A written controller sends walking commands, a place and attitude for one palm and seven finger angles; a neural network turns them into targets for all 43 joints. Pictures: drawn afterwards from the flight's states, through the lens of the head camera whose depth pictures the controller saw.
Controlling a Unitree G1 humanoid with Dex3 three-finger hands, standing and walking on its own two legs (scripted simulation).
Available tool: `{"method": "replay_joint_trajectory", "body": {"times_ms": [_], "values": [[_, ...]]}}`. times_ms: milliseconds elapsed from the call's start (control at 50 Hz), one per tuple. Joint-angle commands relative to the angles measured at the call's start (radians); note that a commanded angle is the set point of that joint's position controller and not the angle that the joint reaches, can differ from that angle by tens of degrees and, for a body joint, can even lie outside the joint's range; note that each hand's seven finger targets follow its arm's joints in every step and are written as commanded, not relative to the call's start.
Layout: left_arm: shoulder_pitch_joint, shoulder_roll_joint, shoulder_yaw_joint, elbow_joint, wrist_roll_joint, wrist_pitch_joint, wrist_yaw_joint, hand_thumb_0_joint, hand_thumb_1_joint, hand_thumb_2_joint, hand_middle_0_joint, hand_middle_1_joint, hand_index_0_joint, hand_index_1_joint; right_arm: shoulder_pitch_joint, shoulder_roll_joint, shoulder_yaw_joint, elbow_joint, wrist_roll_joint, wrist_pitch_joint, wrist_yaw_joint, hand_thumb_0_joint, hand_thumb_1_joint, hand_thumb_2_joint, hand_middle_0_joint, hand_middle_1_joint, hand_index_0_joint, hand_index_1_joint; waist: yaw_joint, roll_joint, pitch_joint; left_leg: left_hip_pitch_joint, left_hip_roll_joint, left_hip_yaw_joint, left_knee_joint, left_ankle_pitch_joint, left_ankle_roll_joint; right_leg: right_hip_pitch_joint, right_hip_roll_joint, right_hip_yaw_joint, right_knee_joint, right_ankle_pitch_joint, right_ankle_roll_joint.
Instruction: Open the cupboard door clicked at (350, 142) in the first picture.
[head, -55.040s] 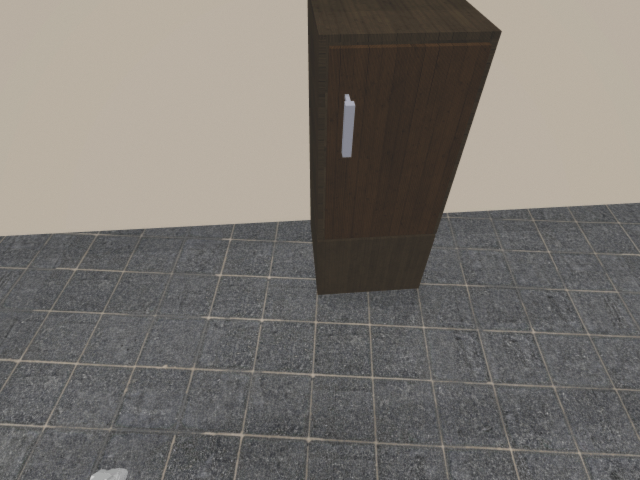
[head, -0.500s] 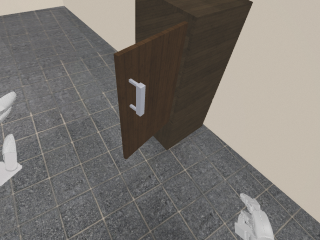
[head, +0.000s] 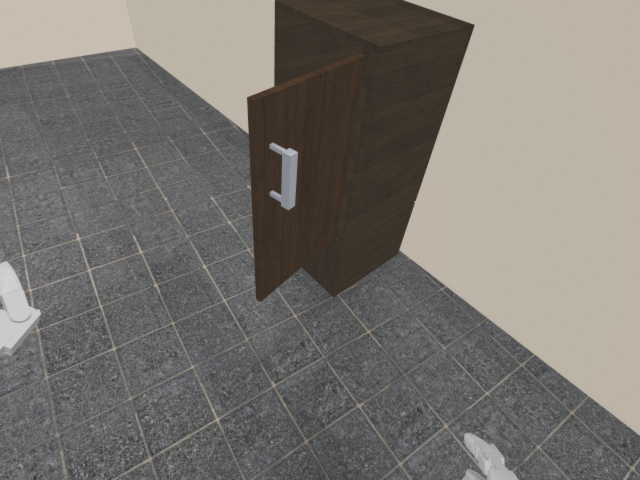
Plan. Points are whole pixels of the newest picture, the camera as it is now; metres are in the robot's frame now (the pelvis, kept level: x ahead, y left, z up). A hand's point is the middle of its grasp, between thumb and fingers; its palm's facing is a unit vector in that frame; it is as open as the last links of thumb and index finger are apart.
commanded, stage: stop stepping back and stand still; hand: left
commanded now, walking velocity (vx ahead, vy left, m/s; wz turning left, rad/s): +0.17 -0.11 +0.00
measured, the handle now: (281, 176) +0.70 +0.09 +0.00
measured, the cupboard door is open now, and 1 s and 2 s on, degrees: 100 100 100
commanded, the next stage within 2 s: let the arm hang, fingers relaxed in 0.28 s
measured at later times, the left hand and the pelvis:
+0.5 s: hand (113, 398) +0.22 +0.25 +0.01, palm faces +0.23 -0.88 -0.42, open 7.4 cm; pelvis +0.00 +0.00 -0.01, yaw +4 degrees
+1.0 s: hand out of the picture -0.04 +0.18 -0.16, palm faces +0.09 -0.96 -0.25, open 7.3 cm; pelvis +0.01 -0.01 +0.01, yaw +4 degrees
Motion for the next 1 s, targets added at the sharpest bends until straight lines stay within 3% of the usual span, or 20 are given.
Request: {"method": "replay_joint_trajectory", "body": {"times_ms": [0,60,100,120,140,160,240,300,340,360,400,440,480,500,520,540,580,680,760,980], "values": [[0.126,0.185,0.083,-0.324,0.001,-0.082,-0.005,0.000,0.900,0.900,-0.200,-0.300,-0.200,-0.300,-0.125,-0.162,-0.053,-0.173,0.001,-0.070,0.017,0.000,-0.900,-0.900,0.200,0.300,0.200,0.300,0.033,0.207,0.025,-0.044,0.258,-0.284,-0.384,-0.250,0.123,0.010,-0.031,-0.006,-0.043,0.051,0.006],[0.130,0.200,0.107,-0.298,0.000,-0.079,0.003,0.000,0.900,0.900,-0.200,-0.300,-0.200,-0.300,-0.126,-0.175,-0.054,-0.183,-0.008,-0.050,0.005,0.000,-0.900,-0.900,0.200,0.300,0.200,0.300,0.032,0.321,0.023,-0.192,0.204,-0.145,-0.376,-0.368,0.068,0.260,0.016,-0.112,-0.238,0.015,-0.007],[0.110,0.205,0.114,-0.230,0.008,-0.070,0.008,0.000,0.900,0.900,-0.200,-0.300,-0.200,-0.300,-0.122,-0.174,-0.061,-0.180,-0.010,-0.028,-0.001,0.000,-0.900,-0.900,0.200,0.300,0.200,0.300,0.040,0.227,0.019,-0.304,0.148,-0.083,-0.224,-0.389,0.035,0.414,0.000,-0.075,-0.392,-0.010,-0.037],[0.093,0.220,0.121,-0.203,0.009,-0.068,0.007,0.000,0.900,0.900,-0.200,-0.300,-0.200,-0.300,-0.120,-0.166,-0.067,-0.181,-0.009,-0.016,-0.002,0.000,-0.900,-0.900,0.200,0.300,0.200,0.300,0.040,0.061,0.028,-0.360,0.079,-0.023,0.016,-0.317,0.008,0.399,-0.113,0.130,-0.515,-0.097,-0.102],[0.085,0.249,0.147,-0.184,-0.001,-0.063,0.006,0.000,0.900,0.900,-0.200,-0.300,-0.200,-0.300,-0.109,-0.158,-0.067,-0.184,-0.006,-0.009,-0.001,0.000,-0.900,-0.900,0.200,0.300,0.200,0.300,0.039,-0.126,0.022,-0.383,0.013,0.016,0.284,-0.199,-0.014,0.316,-0.332,0.455,-0.677,-0.172,-0.191],[-0.011,0.279,0.165,-0.224,-0.016,-0.091,0.009,0.000,0.900,0.900,-0.200,-0.300,-0.200,-0.300,-0.118,-0.169,-0.068,-0.173,-0.009,-0.023,-0.002,0.000,-0.900,-0.900,0.200,0.300,0.200,0.300,0.034,-0.123,0.020,-0.373,0.036,0.004,0.441,-0.162,-0.029,0.269,-0.406,0.487,-0.691,-0.042,-0.219],[0.020,0.195,0.102,-0.169,-0.005,-0.095,-0.008,0.000,0.900,0.900,-0.200,-0.300,-0.200,-0.300,-0.117,-0.165,-0.071,-0.145,0.005,-0.025,0.001,0.000,-0.900,-0.900,0.200,0.300,0.200,0.300,0.022,-0.051,0.022,-0.166,0.076,0.021,0.309,-0.087,-0.028,0.083,-0.300,0.219,-0.626,-0.018,-0.159],[0.038,0.184,0.090,-0.226,-0.004,-0.105,0.002,0.000,0.900,0.900,-0.200,-0.300,-0.200,-0.300,-0.124,-0.156,-0.060,-0.146,-0.001,-0.041,-0.010,0.000,-0.900,-0.900,0.200,0.300,0.200,0.300,0.028,-0.010,0.027,0.012,0.045,0.076,0.002,-0.015,-0.010,0.074,-0.245,0.132,-0.571,0.038,-0.115],[0.038,0.196,0.097,-0.264,-0.008,-0.112,0.005,0.000,0.900,0.900,-0.200,-0.300,-0.200,-0.300,-0.124,-0.181,-0.075,-0.161,0.001,-0.050,-0.017,0.000,-0.900,-0.900,0.200,0.300,0.200,0.300,0.032,0.106,0.032,0.074,0.084,-0.005,-0.149,0.011,0.004,0.089,-0.182,0.092,-0.473,0.071,-0.059],[-0.001,-0.033,-0.313,0.513,0.080,0.092,-0.150,0.000,0.900,0.900,-0.200,-0.300,-0.200,-0.300,-0.070,-0.373,-0.126,0.054,-0.019,-0.029,0.099,0.000,-0.900,-0.900,0.200,0.300,0.200,0.300,-0.021,0.259,0.084,-0.004,0.197,-0.180,-0.015,0.328,0.060,-0.086,-0.159,-0.024,-0.160,0.253,-0.015],[-0.023,-0.123,-0.321,0.550,0.053,0.191,-0.164,0.000,0.900,0.900,-0.200,-0.300,-0.200,-0.300,-0.046,-0.254,-0.090,0.001,-0.020,0.075,0.090,0.000,-0.900,-0.900,0.200,0.300,0.200,0.300,0.017,0.266,-0.009,-0.120,0.266,-0.313,-0.162,0.341,0.137,-0.004,-0.040,-0.011,-0.005,-0.118,0.015],[-0.090,-0.086,-0.337,0.641,0.049,0.179,-0.168,0.000,0.900,0.900,-0.200,-0.300,-0.200,-0.300,-0.040,-0.260,-0.077,-0.019,-0.041,0.090,0.084,0.000,-0.900,-0.900,0.200,0.300,0.200,0.300,0.028,0.070,-0.046,-0.044,0.263,-0.354,-0.146,0.458,0.153,0.007,-0.033,0.037,-0.016,-0.103,0.006],[-0.076,-0.064,-0.343,0.802,0.046,0.169,-0.166,0.000,0.900,0.900,-0.200,-0.300,-0.200,-0.300,-0.090,-0.251,-0.065,0.005,-0.030,0.103,0.075,0.000,-0.900,-0.900,0.200,0.300,0.200,0.300,0.079,-0.036,-0.097,-0.069,0.185,-0.211,-0.058,0.455,0.086,0.221,-0.058,0.055,-0.295,0.172,0.004],[-0.090,-0.018,-0.346,0.881,0.049,0.165,-0.163,0.000,0.900,0.900,-0.200,-0.300,-0.200,-0.300,-0.106,-0.218,-0.061,0.021,-0.015,0.109,0.077,0.000,-0.900,-0.900,0.200,0.300,0.200,0.300,0.075,-0.094,-0.080,-0.097,0.087,-0.115,-0.017,0.264,0.020,0.252,-0.126,0.158,-0.400,0.315,-0.023],[-0.127,0.010,-0.355,0.952,0.045,0.161,-0.165,0.000,0.900,0.900,-0.200,-0.300,-0.200,-0.300,-0.087,-0.190,-0.056,0.046,-0.009,0.118,0.084,0.000,-0.900,-0.900,0.200,0.300,0.200,0.300,0.041,-0.066,-0.025,-0.058,0.030,-0.052,-0.011,0.090,-0.019,0.173,-0.226,0.239,-0.483,0.353,-0.063],[-0.193,0.023,-0.370,1.007,0.040,0.162,-0.165,0.000,0.900,0.900,-0.200,-0.300,-0.200,-0.300,-0.066,-0.192,-0.058,0.080,-0.010,0.138,0.087,0.000,-0.900,-0.900,0.200,0.300,0.200,0.300,0.011,-0.017,0.013,0.014,0.014,-0.041,-0.013,0.022,-0.029,0.064,-0.231,0.248,-0.521,0.223,-0.091],[-0.233,-0.004,-0.389,1.134,0.032,0.155,-0.160,0.000,0.900,0.900,-0.200,-0.300,-0.200,-0.300,-0.068,-0.169,-0.050,0.147,-0.018,0.154,0.086,0.000,-0.900,-0.900,0.200,0.300,0.200,0.300,0.008,-0.024,0.059,0.074,0.028,-0.042,-0.039,0.132,-0.029,0.042,-0.175,0.209,-0.529,0.279,-0.077],[-0.150,-0.069,-0.389,1.341,0.024,0.150,-0.147,0.000,0.900,0.900,-0.200,-0.300,-0.200,-0.300,-0.058,-0.143,-0.047,0.266,-0.012,0.147,0.071,0.000,-0.900,-0.900,0.200,0.300,0.200,0.300,0.036,0.173,0.001,0.101,0.084,-0.079,-0.148,0.212,-0.014,0.199,-0.117,0.138,-0.513,0.342,-0.044],[-0.152,-0.081,-0.401,1.428,0.023,0.153,-0.146,0.000,0.900,0.900,-0.200,-0.300,-0.200,-0.300,-0.025,-0.136,-0.056,0.332,-0.007,0.156,0.065,0.000,-0.900,-0.900,0.200,0.300,0.200,0.300,0.028,0.061,0.032,0.124,0.090,-0.078,-0.179,0.153,-0.012,0.182,-0.113,0.123,-0.564,0.261,-0.048],[-0.141,-0.067,-0.407,1.542,0.020,0.159,-0.143,0.000,0.900,0.900,-0.200,-0.300,-0.200,-0.300,0.004,-0.154,-0.051,0.427,-0.007,0.158,0.061,0.000,-0.900,-0.900,0.200,0.300,0.200,0.300,0.035,0.056,0.102,0.113,0.097,-0.084,-0.239,0.090,-0.010,0.177,-0.112,0.111,-0.596,0.154,-0.052]]}}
